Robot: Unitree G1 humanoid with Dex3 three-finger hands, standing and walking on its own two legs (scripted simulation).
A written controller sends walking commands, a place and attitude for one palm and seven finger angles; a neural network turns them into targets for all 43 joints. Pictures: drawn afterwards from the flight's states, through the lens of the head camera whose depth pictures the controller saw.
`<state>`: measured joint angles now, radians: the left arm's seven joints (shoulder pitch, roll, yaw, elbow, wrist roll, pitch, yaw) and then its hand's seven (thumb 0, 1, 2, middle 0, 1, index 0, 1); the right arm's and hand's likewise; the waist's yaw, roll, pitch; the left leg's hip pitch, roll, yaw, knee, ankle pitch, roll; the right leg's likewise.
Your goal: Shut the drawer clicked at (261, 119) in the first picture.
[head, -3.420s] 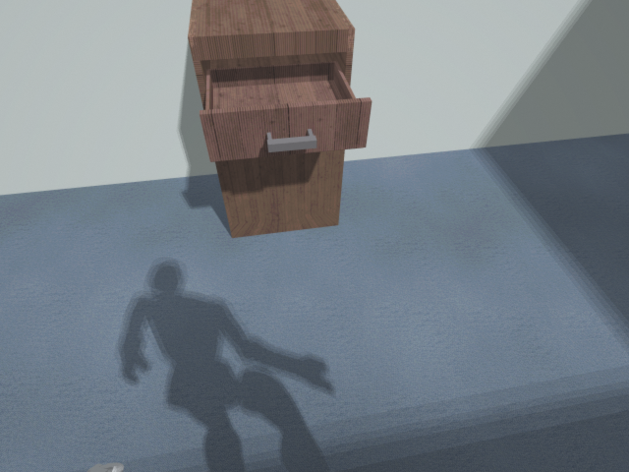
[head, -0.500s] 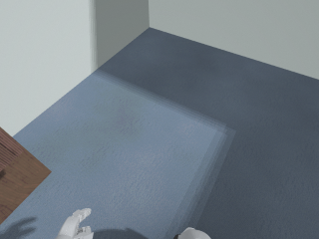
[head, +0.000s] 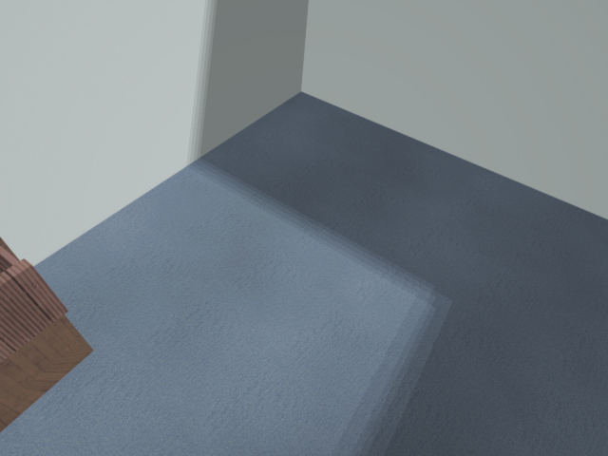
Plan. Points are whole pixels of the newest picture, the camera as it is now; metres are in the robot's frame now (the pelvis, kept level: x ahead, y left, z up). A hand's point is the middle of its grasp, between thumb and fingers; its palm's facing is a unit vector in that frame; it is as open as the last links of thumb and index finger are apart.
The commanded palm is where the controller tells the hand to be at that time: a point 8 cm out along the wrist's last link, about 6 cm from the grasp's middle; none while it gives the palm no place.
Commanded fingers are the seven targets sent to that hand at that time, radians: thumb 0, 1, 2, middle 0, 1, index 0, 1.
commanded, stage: turn to face it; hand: left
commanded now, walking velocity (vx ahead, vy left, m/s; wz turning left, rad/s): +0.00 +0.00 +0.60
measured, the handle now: out of the picture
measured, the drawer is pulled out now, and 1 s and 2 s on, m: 0.30 0.30 0.30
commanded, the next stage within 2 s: take the last steps up to it in 1.50 s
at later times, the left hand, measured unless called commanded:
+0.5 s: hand out of the picture +0.00 +0.15 -0.14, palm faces +0.32 -0.90 -0.29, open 7.4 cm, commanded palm none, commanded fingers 0.00 0.90 0.90 -0.20 -0.30 -0.20 -0.30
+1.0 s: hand out of the picture -0.15 +0.19 -0.17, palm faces +0.61 -0.74 -0.28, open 7.4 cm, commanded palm none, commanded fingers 0.00 0.90 0.90 -0.20 -0.30 -0.20 -0.30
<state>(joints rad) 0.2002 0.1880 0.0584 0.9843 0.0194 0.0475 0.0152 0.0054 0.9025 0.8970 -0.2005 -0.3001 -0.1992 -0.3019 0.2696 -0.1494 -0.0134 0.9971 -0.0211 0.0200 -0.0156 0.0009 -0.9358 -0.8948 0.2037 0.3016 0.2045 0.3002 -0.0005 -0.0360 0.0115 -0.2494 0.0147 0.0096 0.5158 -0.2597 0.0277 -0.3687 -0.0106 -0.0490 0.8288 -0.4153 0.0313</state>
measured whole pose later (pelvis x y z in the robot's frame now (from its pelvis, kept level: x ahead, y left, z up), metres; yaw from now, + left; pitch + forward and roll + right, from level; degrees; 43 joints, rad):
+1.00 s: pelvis -0.06 -0.03 +0.00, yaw +36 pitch +0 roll -1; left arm 0.21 0.28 0.09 0.92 0.02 0.07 0.01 0.01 0.91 0.90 -0.20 -0.30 -0.20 -0.30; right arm 0.15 -0.21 -0.04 0.89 -0.01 0.04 0.02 0.00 -0.91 -0.89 0.20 0.30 0.21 0.30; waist 0.02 -0.03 0.09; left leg -0.25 -0.02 -0.02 0.51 -0.25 0.03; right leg -0.46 -0.09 -0.02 1.00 -0.41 0.10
